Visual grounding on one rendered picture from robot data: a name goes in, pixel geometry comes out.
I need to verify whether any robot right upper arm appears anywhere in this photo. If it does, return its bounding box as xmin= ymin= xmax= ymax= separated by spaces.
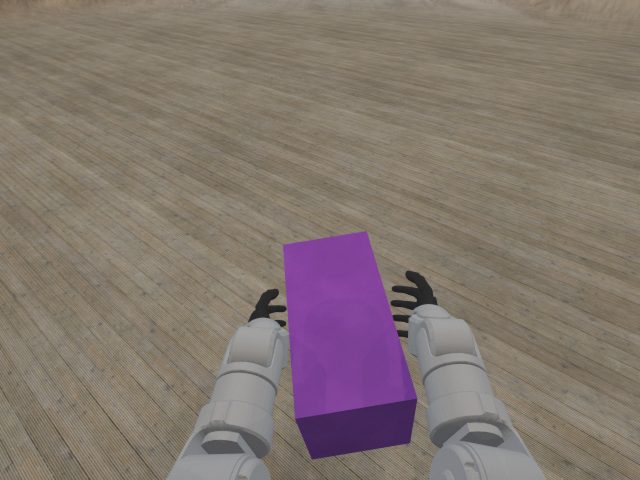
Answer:
xmin=429 ymin=441 xmax=546 ymax=480

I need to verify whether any carton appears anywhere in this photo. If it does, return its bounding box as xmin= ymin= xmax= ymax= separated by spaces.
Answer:
xmin=283 ymin=231 xmax=417 ymax=459

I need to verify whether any robot right hand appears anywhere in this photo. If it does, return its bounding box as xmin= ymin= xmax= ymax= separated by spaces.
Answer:
xmin=390 ymin=271 xmax=438 ymax=338

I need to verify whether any robot right forearm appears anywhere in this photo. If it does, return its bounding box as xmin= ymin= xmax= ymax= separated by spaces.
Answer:
xmin=408 ymin=304 xmax=547 ymax=480

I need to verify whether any robot left hand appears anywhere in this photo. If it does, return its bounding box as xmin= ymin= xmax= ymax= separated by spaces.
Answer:
xmin=248 ymin=289 xmax=287 ymax=327

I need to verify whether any robot left upper arm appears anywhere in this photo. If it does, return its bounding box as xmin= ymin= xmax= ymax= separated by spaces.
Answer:
xmin=167 ymin=453 xmax=271 ymax=480

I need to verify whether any robot left forearm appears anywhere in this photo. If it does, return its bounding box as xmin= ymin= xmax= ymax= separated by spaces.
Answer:
xmin=166 ymin=318 xmax=289 ymax=480

